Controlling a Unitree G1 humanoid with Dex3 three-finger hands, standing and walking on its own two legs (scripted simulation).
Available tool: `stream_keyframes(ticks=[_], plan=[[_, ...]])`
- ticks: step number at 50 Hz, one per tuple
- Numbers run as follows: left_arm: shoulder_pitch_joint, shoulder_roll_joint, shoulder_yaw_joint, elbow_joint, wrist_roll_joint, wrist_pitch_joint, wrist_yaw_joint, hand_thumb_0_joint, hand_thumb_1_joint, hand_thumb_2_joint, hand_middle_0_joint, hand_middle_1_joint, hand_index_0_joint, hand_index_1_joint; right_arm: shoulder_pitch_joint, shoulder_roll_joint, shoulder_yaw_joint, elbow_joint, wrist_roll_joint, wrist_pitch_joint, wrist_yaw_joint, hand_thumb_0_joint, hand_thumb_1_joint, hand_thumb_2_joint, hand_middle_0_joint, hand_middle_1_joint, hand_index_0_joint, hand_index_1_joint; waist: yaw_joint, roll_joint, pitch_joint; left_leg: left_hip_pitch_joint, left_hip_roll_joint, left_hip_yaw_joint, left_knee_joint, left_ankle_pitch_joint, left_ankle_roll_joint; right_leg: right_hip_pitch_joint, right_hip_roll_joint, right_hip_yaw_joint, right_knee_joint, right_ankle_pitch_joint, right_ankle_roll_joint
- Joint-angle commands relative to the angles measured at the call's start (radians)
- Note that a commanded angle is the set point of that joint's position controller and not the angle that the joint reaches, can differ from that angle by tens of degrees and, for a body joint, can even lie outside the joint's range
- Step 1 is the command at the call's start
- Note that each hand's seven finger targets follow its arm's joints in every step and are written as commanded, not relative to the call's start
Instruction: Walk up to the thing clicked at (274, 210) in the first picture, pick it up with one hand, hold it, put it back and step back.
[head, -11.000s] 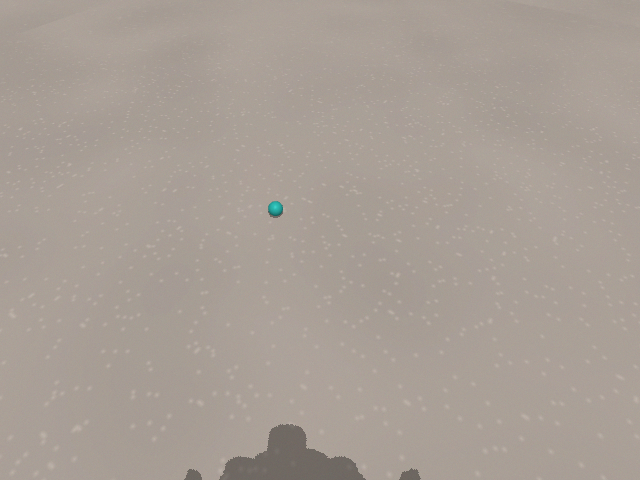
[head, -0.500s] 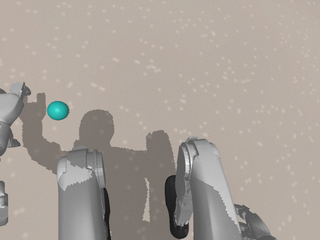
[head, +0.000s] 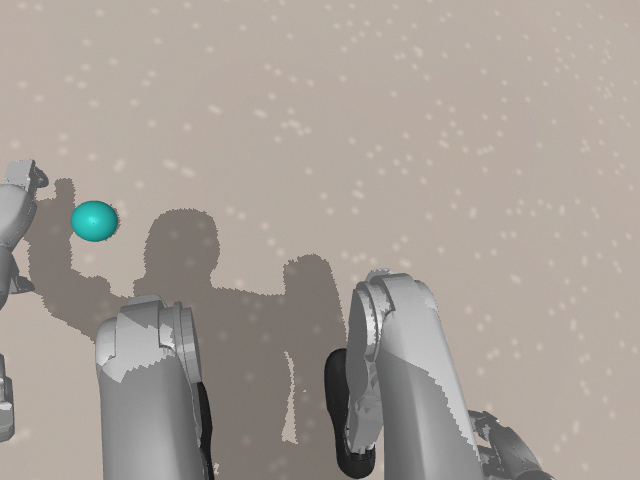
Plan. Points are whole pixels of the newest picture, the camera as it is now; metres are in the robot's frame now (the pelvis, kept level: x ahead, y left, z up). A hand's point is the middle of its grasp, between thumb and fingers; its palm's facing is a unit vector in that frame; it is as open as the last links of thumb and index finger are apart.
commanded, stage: rise first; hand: left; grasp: from above
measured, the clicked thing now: (94, 221) +0.46 +0.28 -0.30
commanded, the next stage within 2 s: approach in 0.10 s
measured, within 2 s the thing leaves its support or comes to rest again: neither
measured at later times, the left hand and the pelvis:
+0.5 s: hand (71, 218) +0.44 +0.28 -0.19, palm faces -0.42 -0.04 -0.90, open 14.1 cm; pelvis +0.00 +0.00 -0.01, yaw -1 degrees
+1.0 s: hand (64, 236) +0.41 +0.29 -0.20, palm faces -0.54 -0.11 -0.84, open 14.1 cm; pelvis +0.00 +0.00 -0.01, yaw -1 degrees
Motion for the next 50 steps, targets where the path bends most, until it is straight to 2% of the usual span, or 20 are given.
stream_keyframes(ticks=[1,6,9,10,11,12,15,17,22,25,27,30,33,36,38,41,43,44,47,50], plan=[[-0.24,0.292,0.041,-0.111,-0.023,-0.005,0.045,0.0,-0.548,1.0,-0.065,-1.033,-0.069,-1.028,0.182,-0.24,-0.067,-0.016,-0.004,-0.009,-0.005,0.0,-0.905,-0.902,0.2,0.3,0.2,0.3,0.009,0.245,-0.64,0.519,-0.041,0.101,-0.241,0.169,0.04,0.278,0.037,-0.086,-0.239,0.2,-0.062],[-0.242,0.298,0.046,-0.115,-0.021,-0.009,0.051,0.0,-0.545,0.997,-0.067,-1.032,-0.072,-1.027,0.181,-0.245,-0.065,-0.013,-0.009,-0.01,-0.004,0.0,-0.904,-0.902,0.2,0.3,0.2,0.3,0.007,0.272,-0.65,0.531,-0.041,0.097,-0.235,0.172,0.037,0.273,0.038,-0.093,-0.226,0.2,-0.06],[-0.256,0.287,0.034,-0.111,-0.019,-0.012,0.052,0.0,-0.553,1.005,-0.068,-1.032,-0.07,-1.029,0.19,-0.243,-0.061,-0.007,-0.012,-0.011,-0.001,0.0,-0.906,-0.903,0.2,0.3,0.2,0.3,-0.009,0.247,-0.648,0.527,-0.04,0.093,-0.224,0.192,0.039,0.284,0.04,-0.094,-0.226,0.224,-0.059],[-0.248,0.302,0.045,-0.114,-0.017,-0.011,0.053,0.0,-0.611,1.085,-0.083,-0.972,-0.039,-1.018,0.189,-0.245,-0.059,-0.005,-0.01,-0.01,-0.001,0.0,-0.912,-0.905,0.199,0.3,0.199,0.3,0.003,0.253,-0.669,0.536,-0.041,0.095,-0.221,0.207,0.039,0.295,0.041,-0.091,-0.224,0.238,-0.059],[-0.254,0.305,0.054,-0.127,-0.022,-0.011,0.058,0.0,-0.572,1.018,-0.063,-1.021,-0.058,-1.025,0.188,-0.248,-0.063,-0.007,-0.01,-0.01,-0.002,0.0,-0.904,-0.897,0.2,0.3,0.2,0.3,0.008,0.262,-0.683,0.54,-0.041,0.097,-0.221,0.207,0.036,0.291,0.04,-0.09,-0.224,0.236,-0.06],[-0.258,0.276,0.03,-0.122,-0.018,-0.011,0.058,0.0,-0.573,1.018,-0.063,-1.023,-0.058,-1.026,0.188,-0.244,-0.064,-0.006,-0.012,-0.011,-0.001,0.0,-0.905,-0.897,0.2,0.3,0.2,0.3,0.001,0.277,-0.686,0.551,-0.039,0.095,-0.225,0.203,0.034,0.284,0.041,-0.094,-0.218,0.231,-0.061],[-0.343,0.206,-0.033,-0.097,-0.013,-0.011,0.062,0.0,-0.564,1.012,-0.061,-1.029,-0.059,-1.03,0.2,-0.249,-0.058,0.006,-0.014,-0.014,-0.001,0.0,-0.902,-0.897,0.2,0.3,0.2,0.3,-0.059,0.268,-0.636,0.529,-0.038,0.079,-0.221,0.175,0.035,0.234,0.045,-0.109,-0.215,0.21,-0.059],[-0.363,0.165,-0.074,-0.069,-0.007,-0.009,0.069,0.0,-0.566,1.009,-0.061,-1.045,-0.062,-1.043,0.207,-0.246,-0.056,0.013,-0.013,-0.023,0.0,0.0,-0.906,-0.898,0.2,0.3,0.2,0.3,-0.071,0.279,-0.613,0.544,-0.035,0.075,-0.222,0.168,0.032,0.209,0.045,-0.114,-0.218,0.204,-0.06],[-0.472,0.089,-0.132,-0.09,-0.003,0.031,0.121,0.0,-0.552,0.999,-0.062,-1.07,-0.07,-1.062,0.225,-0.256,-0.05,0.013,-0.012,-0.045,0.001,0.0,-0.907,-0.898,0.2,0.3,0.2,0.3,-0.115,0.334,-0.655,0.59,-0.027,0.074,-0.226,0.181,0.026,0.206,0.046,-0.125,-0.216,0.23,-0.054],[-0.494,0.148,-0.086,-0.081,0.012,0.095,0.162,0.0,-0.57,1.012,-0.062,-1.064,-0.065,-1.06,0.231,-0.259,-0.045,0.002,-0.01,-0.049,0.003,0.0,-0.91,-0.9,0.2,0.3,0.2,0.3,-0.09,0.39,-0.697,0.616,-0.027,0.085,-0.243,0.205,0.019,0.221,0.043,-0.116,-0.204,0.259,-0.063],[-0.492,0.16,-0.06,-0.018,0.017,0.148,0.174,0.0,-0.577,1.02,-0.062,-1.049,-0.06,-1.05,0.224,-0.263,-0.036,-0.011,-0.011,-0.047,0.01,0.0,-0.908,-0.9,0.2,0.3,0.2,0.3,-0.096,0.391,-0.679,0.601,-0.025,0.089,-0.248,0.199,0.018,0.217,0.043,-0.115,-0.21,0.26,-0.067],[-0.529,0.173,-0.059,0.04,0.013,0.212,0.165,0.0,-0.586,1.025,-0.064,-1.041,-0.058,-1.046,0.228,-0.26,-0.016,-0.024,-0.004,-0.047,0.022,0.0,-0.91,-0.9,0.2,0.3,0.2,0.3,-0.111,0.371,-0.667,0.552,-0.029,0.101,-0.236,0.196,0.027,0.244,0.046,-0.106,-0.22,0.276,-0.07],[-0.463,0.176,-0.052,0.078,-0.022,0.257,0.132,0.0,-0.584,1.024,-0.065,-1.034,-0.06,-1.039,0.237,-0.257,0.0,-0.036,0.008,-0.047,0.033,0.0,-0.908,-0.899,0.2,0.3,0.2,0.3,-0.093,0.305,-0.688,0.497,-0.033,0.112,-0.226,0.214,0.044,0.33,0.052,-0.093,-0.244,0.303,-0.064],[-0.376,0.191,-0.048,0.129,-0.063,0.277,0.085,0.0,-0.566,1.001,-0.062,-1.044,-0.065,-1.04,0.22,-0.251,0.009,-0.052,0.025,-0.045,0.033,0.0,-0.905,-0.897,0.2,0.3,0.2,0.3,-0.076,0.235,-0.648,0.409,-0.035,0.114,-0.226,0.18,0.054,0.371,0.057,-0.086,-0.254,0.266,-0.058],[-0.341,0.2,-0.05,0.123,-0.085,0.268,0.043,0.0,-0.556,0.99,-0.062,-1.045,-0.069,-1.037,0.224,-0.248,0.014,-0.058,0.031,-0.045,0.034,0.0,-0.902,-0.896,0.2,0.3,0.2,0.3,-0.079,0.174,-0.623,0.356,-0.037,0.113,-0.217,0.17,0.062,0.408,0.057,-0.08,-0.254,0.255,-0.052],[-0.296,0.243,-0.023,0.067,-0.115,0.225,-0.009,0.0,-0.548,0.978,-0.064,-1.06,-0.075,-1.047,0.231,-0.251,0.01,-0.071,0.037,-0.047,0.035,0.0,-0.904,-0.896,0.2,0.3,0.2,0.3,-0.065,0.134,-0.6,0.326,-0.038,0.113,-0.205,0.167,0.067,0.444,0.054,-0.074,-0.257,0.247,-0.045],[-0.262,0.226,-0.029,0.042,-0.131,0.179,-0.033,0.0,-0.54,0.968,-0.063,-1.069,-0.079,-1.052,0.229,-0.245,0.009,-0.063,0.038,-0.047,0.036,0.0,-0.905,-0.897,0.2,0.3,0.2,0.3,-0.06,0.132,-0.595,0.327,-0.041,0.111,-0.197,0.158,0.064,0.447,0.054,-0.069,-0.256,0.235,-0.046],[-0.274,0.248,-0.01,-0.006,-0.13,0.144,-0.035,0.0,-0.539,0.971,-0.063,-1.075,-0.08,-1.056,0.23,-0.255,0.003,-0.063,0.03,-0.044,0.036,0.0,-0.904,-0.896,0.2,0.3,0.2,0.3,-0.061,0.142,-0.622,0.332,-0.038,0.107,-0.191,0.171,0.06,0.472,0.057,-0.075,-0.251,0.25,-0.045],[-0.344,0.256,-0.015,-0.116,-0.099,0.051,-0.028,0.0,-0.54,0.952,-0.057,-1.065,-0.078,-1.041,0.26,-0.261,-0.011,-0.044,0.017,-0.042,0.034,0.0,-0.905,-0.897,0.2,0.3,0.2,0.3,-0.067,0.213,-0.64,0.397,-0.039,0.099,-0.181,0.169,0.045,0.429,0.053,-0.083,-0.245,0.241,-0.055],[-0.376,0.176,-0.068,-0.151,-0.083,-0.017,0.016,0.0,-0.549,0.968,-0.061,-1.035,-0.075,-1.02,0.256,-0.262,-0.028,-0.027,0.007,-0.045,0.03,0.0,-0.903,-0.897,0.2,0.3,0.2,0.3,-0.105,0.269,-0.629,0.464,-0.034,0.08,-0.181,0.131,0.027,0.331,0.057,-0.1,-0.236,0.195,-0.065]])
